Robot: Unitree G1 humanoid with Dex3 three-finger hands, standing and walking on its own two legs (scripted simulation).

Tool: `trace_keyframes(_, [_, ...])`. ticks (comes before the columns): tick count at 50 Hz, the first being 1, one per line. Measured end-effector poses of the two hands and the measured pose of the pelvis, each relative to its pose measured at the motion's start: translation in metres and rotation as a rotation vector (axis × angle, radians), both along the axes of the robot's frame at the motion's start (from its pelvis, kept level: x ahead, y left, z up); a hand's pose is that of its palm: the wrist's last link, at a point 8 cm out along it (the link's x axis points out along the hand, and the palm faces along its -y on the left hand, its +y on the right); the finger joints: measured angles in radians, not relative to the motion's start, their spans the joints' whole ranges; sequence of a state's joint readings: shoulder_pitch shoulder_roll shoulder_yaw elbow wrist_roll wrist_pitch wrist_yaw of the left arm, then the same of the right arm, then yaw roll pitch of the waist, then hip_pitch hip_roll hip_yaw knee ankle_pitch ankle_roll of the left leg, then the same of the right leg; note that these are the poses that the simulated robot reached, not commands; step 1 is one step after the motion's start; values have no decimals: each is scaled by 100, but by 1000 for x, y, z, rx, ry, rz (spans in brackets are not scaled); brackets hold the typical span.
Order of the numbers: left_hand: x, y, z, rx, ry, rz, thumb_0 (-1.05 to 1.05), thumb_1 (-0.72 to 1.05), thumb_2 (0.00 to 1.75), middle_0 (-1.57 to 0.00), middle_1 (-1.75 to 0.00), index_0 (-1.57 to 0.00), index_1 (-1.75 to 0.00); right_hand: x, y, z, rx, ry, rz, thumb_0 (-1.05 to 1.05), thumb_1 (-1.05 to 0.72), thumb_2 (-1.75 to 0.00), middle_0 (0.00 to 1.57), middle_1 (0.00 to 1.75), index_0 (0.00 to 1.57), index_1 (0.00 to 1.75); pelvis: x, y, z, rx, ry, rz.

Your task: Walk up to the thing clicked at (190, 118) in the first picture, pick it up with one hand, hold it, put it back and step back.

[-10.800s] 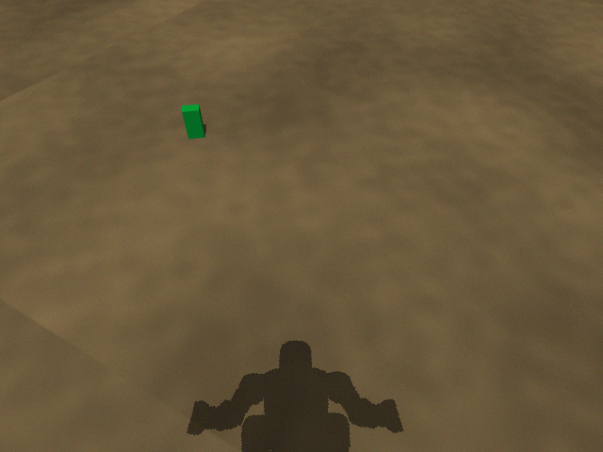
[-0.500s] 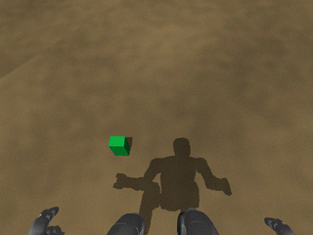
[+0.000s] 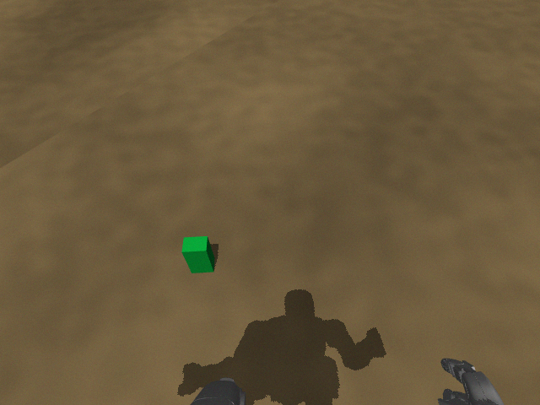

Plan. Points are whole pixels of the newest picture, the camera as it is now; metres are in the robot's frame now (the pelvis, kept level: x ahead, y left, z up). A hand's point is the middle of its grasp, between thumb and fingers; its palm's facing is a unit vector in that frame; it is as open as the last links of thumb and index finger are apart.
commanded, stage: walk up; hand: left
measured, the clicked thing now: (199, 255) +0.71 +0.30 -0.67
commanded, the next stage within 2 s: stand in 1.40 s
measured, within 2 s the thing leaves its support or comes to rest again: neither
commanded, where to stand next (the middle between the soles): +0.37 +0.04 m, yaw +2 degrees
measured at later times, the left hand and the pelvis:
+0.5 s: hand out of the picture +0.08 +0.30 -0.13, palm faces -0.02 -0.93 -0.37, open 7.4 cm; pelvis -0.01 +0.02 +0.01, yaw +0 degrees
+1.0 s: hand out of the picture +0.12 +0.28 -0.14, palm faces +0.07 -0.94 -0.33, open 7.4 cm; pelvis +0.03 +0.02 +0.01, yaw +2 degrees
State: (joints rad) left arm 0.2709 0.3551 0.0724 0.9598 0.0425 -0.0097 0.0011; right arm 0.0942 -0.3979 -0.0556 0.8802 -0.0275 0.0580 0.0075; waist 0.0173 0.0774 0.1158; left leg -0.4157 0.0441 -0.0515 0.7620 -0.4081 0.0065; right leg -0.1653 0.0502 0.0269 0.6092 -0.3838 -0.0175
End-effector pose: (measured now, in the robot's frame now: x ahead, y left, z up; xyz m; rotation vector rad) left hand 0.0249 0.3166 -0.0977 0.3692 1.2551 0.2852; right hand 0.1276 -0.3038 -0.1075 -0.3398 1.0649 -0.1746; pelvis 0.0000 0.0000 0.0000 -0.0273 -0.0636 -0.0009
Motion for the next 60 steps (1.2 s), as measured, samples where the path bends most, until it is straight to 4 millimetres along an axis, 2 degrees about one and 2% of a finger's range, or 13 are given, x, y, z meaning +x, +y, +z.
trace_keyframes(4, [-19,-6,8,-12,12,5,1,91,90,-20,-30,-21,-30,-42,-4,-3,22,69,-44,0,-90,-90,20,30,21,30,-8,3,8,32,6,-9])
trace_keyframes(7, [-17,-3,9,-22,-22,3,1,90,90,-20,-30,-21,-30,-70,-2,-5,13,136,-48,0,-90,-90,20,30,20,30,-14,8,9,30,15,12])
trace_keyframes(10, [-10,7,6,-34,-62,-1,1,90,90,-20,-30,-21,-30,-90,5,-6,0,194,-40,0,-90,-90,20,30,20,30,-18,16,8,23,23,37])
trace_keyframes(16, [8,28,-4,-52,-74,-19,1,91,90,-20,-30,-20,-30,-109,26,6,-9,167,-64,1,-90,-90,20,30,21,30,-21,30,8,45,15,26])
trace_keyframes(21, [30,32,1,-59,-104,-52,1,91,90,-20,-30,-20,-30,-116,25,21,-25,148,-81,0,-90,-90,21,30,21,30,-16,27,15,33,16,18])
trace_keyframes(26, [49,23,5,-50,-105,-82,1,91,90,-20,-30,-20,-30,-109,8,19,-35,145,-92,0,-90,-90,21,30,21,30,-8,19,13,38,16,7])
trace_keyframes(30, [59,8,4,-25,-118,-78,1,91,90,-20,-30,-20,-30,-93,-7,1,-24,147,-98,0,-90,-90,20,30,21,30,0,6,4,20,6,6])
trace_keyframes(34, [62,-8,7,-37,-132,-62,1,91,90,-20,-30,-20,-30,-70,-4,-7,2,149,-74,0,-90,-90,20,30,20,30,7,2,6,29,11,14])
trace_keyframes(38, [68,-15,10,-55,-145,-44,1,91,90,-20,-30,-20,-30,-50,5,-9,20,142,-36,0,-90,-90,20,30,20,30,13,5,9,35,23,31])
trace_keyframes(44, [78,-2,0,-76,-156,-16,1,90,90,-20,-30,-21,-30,-34,22,-8,4,149,-2,0,-90,-90,20,30,20,30,19,17,6,39,25,52])
trace_keyframes(49, [83,9,-5,-96,-143,12,1,91,90,-20,-30,-20,-30,-27,36,3,4,150,-7,0,-90,-90,20,30,21,30,27,24,11,30,25,39])
trace_keyframes(60, [83,18,-3,-98,-110,23,1,91,90,-20,-30,-20,-30,18,46,17,2,76,12,0,-90,-90,20,30,21,30,35,29,18,20,25,43])
